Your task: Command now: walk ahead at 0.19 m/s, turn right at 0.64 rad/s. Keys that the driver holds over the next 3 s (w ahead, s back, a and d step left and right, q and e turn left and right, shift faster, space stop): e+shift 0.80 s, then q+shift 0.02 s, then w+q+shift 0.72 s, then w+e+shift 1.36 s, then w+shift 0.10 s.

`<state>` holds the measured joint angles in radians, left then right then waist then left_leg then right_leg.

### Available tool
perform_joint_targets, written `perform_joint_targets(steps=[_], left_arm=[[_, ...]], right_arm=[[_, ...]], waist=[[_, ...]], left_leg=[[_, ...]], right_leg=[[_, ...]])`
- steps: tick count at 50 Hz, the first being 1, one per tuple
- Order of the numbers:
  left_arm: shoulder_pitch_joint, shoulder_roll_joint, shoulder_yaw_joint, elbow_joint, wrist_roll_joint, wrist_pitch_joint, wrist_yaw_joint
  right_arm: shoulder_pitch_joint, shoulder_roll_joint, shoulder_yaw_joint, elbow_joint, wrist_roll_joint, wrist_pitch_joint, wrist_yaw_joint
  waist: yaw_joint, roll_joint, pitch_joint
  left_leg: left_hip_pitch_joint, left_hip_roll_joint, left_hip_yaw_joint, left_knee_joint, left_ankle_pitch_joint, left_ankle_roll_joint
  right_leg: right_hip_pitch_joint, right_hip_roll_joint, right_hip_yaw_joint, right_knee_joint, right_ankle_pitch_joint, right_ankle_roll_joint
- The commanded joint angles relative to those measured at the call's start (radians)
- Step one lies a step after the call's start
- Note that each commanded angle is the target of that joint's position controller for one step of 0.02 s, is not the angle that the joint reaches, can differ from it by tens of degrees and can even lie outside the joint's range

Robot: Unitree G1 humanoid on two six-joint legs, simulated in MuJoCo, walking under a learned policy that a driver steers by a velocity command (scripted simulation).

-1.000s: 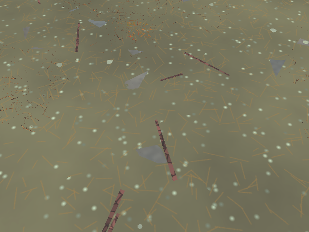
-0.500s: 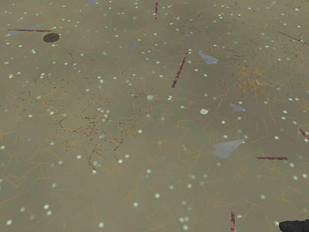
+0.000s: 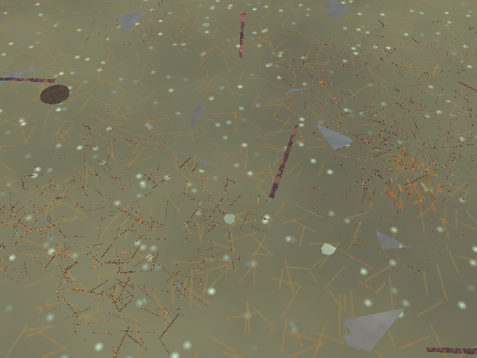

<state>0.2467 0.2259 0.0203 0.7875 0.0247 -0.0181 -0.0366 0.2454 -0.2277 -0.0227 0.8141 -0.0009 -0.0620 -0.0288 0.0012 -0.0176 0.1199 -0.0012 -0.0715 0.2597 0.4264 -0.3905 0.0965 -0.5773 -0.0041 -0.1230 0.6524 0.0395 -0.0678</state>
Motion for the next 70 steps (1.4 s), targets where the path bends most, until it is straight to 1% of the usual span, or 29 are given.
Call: perform_joint_targets(steps=[1,2,3,4,5,7,10,15,19,27,32,35,37,39,40,41,43,45,48,52,56,57,58,59,60,61,62,65,70], left_arm=[[0.272,0.123,0.055,-0.002,0.014,0.0,0.01],[0.391,0.157,0.077,0.022,0.015,-0.005,0.026],[0.337,0.213,0.085,0.037,-0.011,-0.003,0.041],[0.25,0.303,0.105,-0.013,-0.022,0.004,0.039],[0.144,0.311,0.121,-0.085,-0.033,0.018,0.04],[0.062,0.167,0.083,-0.1,-0.024,0.045,0.04],[0.092,0.186,0.096,-0.083,-0.03,0.038,0.041],[0.091,0.239,0.121,-0.1,-0.038,0.055,0.046],[0.096,0.249,0.126,-0.106,-0.031,0.07,0.046],[0.083,0.285,0.128,-0.107,-0.015,0.067,0.042],[0.05,0.315,0.127,-0.109,-0.005,0.068,0.034],[-0.007,0.314,0.122,-0.115,-0.003,0.067,0.026],[0.018,0.277,0.111,-0.096,-0.013,0.055,0.024],[0.086,0.233,0.105,-0.107,-0.032,0.044,0.035],[0.016,0.328,0.118,-0.11,0.005,0.042,0.034],[0.01,0.319,0.116,-0.106,0.014,0.047,0.026],[0.063,0.264,0.091,-0.076,0.019,0.062,0.0],[0.052,0.231,0.067,-0.062,0.021,0.055,-0.019],[-0.049,0.225,0.048,-0.072,0.042,0.027,-0.017],[-0.191,0.181,0.016,-0.106,0.018,-0.006,-0.003],[-0.081,0.159,0.005,-0.085,-0.019,-0.034,0.036],[-0.001,0.189,0.015,-0.062,-0.016,-0.044,0.055],[0.122,0.26,0.036,-0.037,-0.006,-0.052,0.076],[0.192,0.36,0.061,-0.046,0.012,-0.053,0.088],[0.1,0.378,0.075,-0.046,0.029,-0.045,0.089],[0.04,0.28,0.053,-0.069,0.03,-0.051,0.079],[0.018,0.225,0.038,-0.075,0.023,-0.058,0.07],[0.061,0.201,0.031,-0.047,0.008,-0.07,0.064],[0.07,0.173,0.032,-0.011,0.014,-0.103,0.043]], right_arm=[[-0.083,-0.157,-0.05,-0.085,0.001,0.015,-0.024],[-0.152,-0.162,-0.053,-0.103,0.011,0.027,-0.016],[-0.138,-0.072,-0.036,-0.122,-0.016,0.037,0.004],[0.059,-0.026,-0.02,-0.157,-0.016,0.06,0.013],[0.149,-0.068,-0.009,-0.131,-0.04,0.062,0.007],[-0.047,-0.155,-0.034,-0.141,-0.049,0.059,0.0],[-0.087,-0.124,-0.025,-0.151,-0.046,0.099,-0.005],[-0.129,-0.125,-0.028,-0.165,-0.031,0.123,-0.004],[-0.17,-0.154,-0.038,-0.164,-0.032,0.113,-0.006],[-0.183,-0.213,-0.045,-0.15,-0.022,0.082,-0.011],[-0.173,-0.242,-0.044,-0.144,-0.008,0.066,-0.013],[-0.132,-0.252,-0.045,-0.137,0.004,0.06,-0.026],[-0.142,-0.272,-0.049,-0.142,0.007,0.055,-0.046],[-0.182,-0.381,-0.058,-0.202,-0.009,0.068,-0.048],[-0.187,-0.33,-0.053,-0.185,-0.024,0.075,-0.039],[-0.18,-0.28,-0.044,-0.174,-0.02,0.077,-0.029],[-0.125,-0.259,-0.037,-0.157,-0.024,0.078,-0.007],[-0.053,-0.246,-0.033,-0.123,-0.028,0.064,0.014],[0.035,-0.248,-0.042,-0.071,-0.014,0.041,0.034],[0.119,-0.278,-0.067,-0.037,-0.013,0.036,0.041],[0.031,-0.267,-0.084,-0.055,-0.012,0.05,0.049],[0.008,-0.238,-0.082,-0.066,-0.004,0.045,0.047],[-0.039,-0.185,-0.071,-0.098,0.011,0.025,0.05],[-0.048,-0.08,-0.042,-0.149,0.04,0.006,0.054],[-0.083,-0.124,-0.038,-0.174,0.019,0.009,0.048],[-0.095,-0.159,-0.047,-0.162,0.004,0.017,0.053],[-0.057,-0.163,-0.053,-0.14,-0.009,0.024,0.065],[-0.057,-0.156,-0.058,-0.143,-0.033,0.051,0.103],[-0.2,-0.137,-0.043,-0.23,-0.026,0.066,0.127]], waist=[[0.119,0.127,-0.216],[0.213,0.054,-0.233],[0.124,-0.146,-0.129],[-0.013,-0.29,-0.255],[-0.033,-0.179,-0.351],[-0.025,0.106,-0.137],[-0.004,0.046,-0.157],[0.04,-0.045,-0.197],[0.074,-0.083,-0.165],[0.071,-0.107,-0.162],[0.053,-0.101,-0.162],[0.019,-0.107,-0.149],[0.016,-0.012,-0.152],[0.028,0.207,-0.241],[0.01,0.135,-0.169],[0.02,0.117,-0.147],[0.014,0.153,-0.172],[-0.015,0.193,-0.116],[-0.03,0.16,-0.057],[-0.063,0.195,-0.049],[0.038,0.147,-0.065],[0.079,0.098,-0.09],[0.146,0.017,-0.15],[0.175,-0.207,-0.263],[0.131,-0.164,-0.19],[0.102,-0.074,-0.132],[0.076,-0.064,-0.117],[0.058,-0.095,-0.072],[0.026,-0.105,0.024]], left_leg=[[-0.065,0.269,-0.02,0.338,1.085,-0.035],[-0.154,0.21,-0.016,0.627,0.831,-0.059],[-0.417,0.021,-0.026,0.885,-0.126,-0.09],[-0.582,-0.093,-0.231,1.131,-0.288,-0.135],[-0.601,-0.016,-0.366,1.116,-0.229,-0.13],[-0.632,0.048,-0.356,0.932,-0.098,-0.126],[-0.54,0.071,-0.345,0.739,0.027,-0.14],[-0.597,0.07,-0.375,0.612,0.098,-0.167],[-0.657,0.066,-0.405,0.544,0.127,-0.17],[-0.629,0.021,-0.444,0.409,0.073,-0.133],[-0.472,-0.024,-0.449,0.281,0.049,-0.112],[-0.262,-0.042,-0.446,0.088,0.077,-0.113],[-0.05,0.035,-0.474,-0.145,0.192,-0.104],[0.009,0.431,-0.833,-0.253,-0.031,0.048],[-0.112,0.42,-0.798,-0.249,0.079,0.104],[-0.165,0.363,-0.694,-0.193,0.201,0.106],[-0.157,0.251,-0.602,-0.201,-0.058,0.059],[-0.146,0.234,-0.654,-0.263,-0.273,0.064],[-0.106,0.216,-0.687,-0.28,-0.243,0.081],[-0.155,0.177,-0.725,-0.274,-0.151,0.1],[-0.372,0.124,-0.722,-0.191,-0.07,0.077],[-0.527,0.092,-0.69,-0.117,-0.074,0.041],[-0.749,0.042,-0.603,0.046,-0.12,-0.006],[-0.872,-0.038,-0.416,0.369,-0.158,-0.037],[-0.944,0.059,-0.357,0.536,-0.069,-0.027],[-0.952,0.103,-0.355,0.618,0.001,-0.027],[-0.937,0.112,-0.347,0.66,0.047,-0.037],[-0.965,0.145,-0.301,0.788,0.127,-0.053],[-0.96,0.18,-0.274,0.73,0.266,-0.053]], right_leg=[[0.336,0.074,-0.009,-0.029,-0.101,-0.07],[0.457,0.056,0.065,-0.153,0.0,-0.127],[0.527,-0.083,0.299,-0.122,0.666,-0.16],[0.597,-0.25,0.762,-0.21,0.913,-0.365],[0.588,-0.323,0.877,-0.333,0.389,-0.404],[0.376,-0.211,0.742,-0.421,-0.153,-0.293],[0.339,-0.09,0.577,-0.391,-0.03,-0.126],[0.426,-0.031,0.615,-0.399,-0.2,0.022],[0.478,-0.014,0.692,-0.421,-0.373,0.022],[0.535,-0.011,0.823,-0.361,-0.255,-0.039],[0.463,0.001,0.897,-0.321,-0.116,-0.07],[0.347,0.046,0.929,-0.329,-0.188,-0.024],[0.215,0.154,0.847,-0.258,-0.547,0.062],[0.069,0.305,0.432,0.207,-0.658,0.121],[0.038,0.213,0.368,0.33,-0.557,0.131],[0.078,0.173,0.357,0.4,-0.499,0.12],[0.063,0.171,0.33,0.482,-0.396,0.091],[-0.011,0.161,0.313,0.482,-0.394,0.08],[-0.058,0.072,0.206,0.326,-0.359,0.096],[0.074,0.067,0.144,0.037,-0.436,0.133],[0.454,0.087,0.133,-0.312,-0.28,0.074],[0.676,0.043,0.158,-0.348,-0.208,0.051],[0.934,-0.103,0.268,-0.343,-0.321,0.023],[1.033,-0.39,0.614,-0.441,-0.703,-0.039],[0.852,-0.477,0.748,-0.469,-0.801,-0.111],[0.784,-0.421,0.669,-0.464,-0.768,-0.105],[0.747,-0.362,0.564,-0.477,-0.684,-0.076],[0.691,-0.267,0.322,-0.522,-0.481,-0.035],[0.571,-0.229,0.071,-0.594,-0.227,-0.022]])
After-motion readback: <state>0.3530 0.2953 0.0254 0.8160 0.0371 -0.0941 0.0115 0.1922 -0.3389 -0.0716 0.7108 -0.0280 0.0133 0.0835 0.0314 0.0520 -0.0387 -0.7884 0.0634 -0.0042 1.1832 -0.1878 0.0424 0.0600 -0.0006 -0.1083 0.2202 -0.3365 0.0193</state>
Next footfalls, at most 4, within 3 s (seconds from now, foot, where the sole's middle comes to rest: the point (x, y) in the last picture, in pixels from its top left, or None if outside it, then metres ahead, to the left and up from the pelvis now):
0.04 right None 0.21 -0.05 -0.77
0.76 left None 0.31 0.06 -0.77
1.16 right None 0.19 -0.13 -0.77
1.58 left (295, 269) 0.69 -0.13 -0.77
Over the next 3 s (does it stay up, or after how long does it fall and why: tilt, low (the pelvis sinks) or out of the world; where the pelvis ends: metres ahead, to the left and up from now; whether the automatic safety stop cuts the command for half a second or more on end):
stays up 1.46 -0.88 -0.03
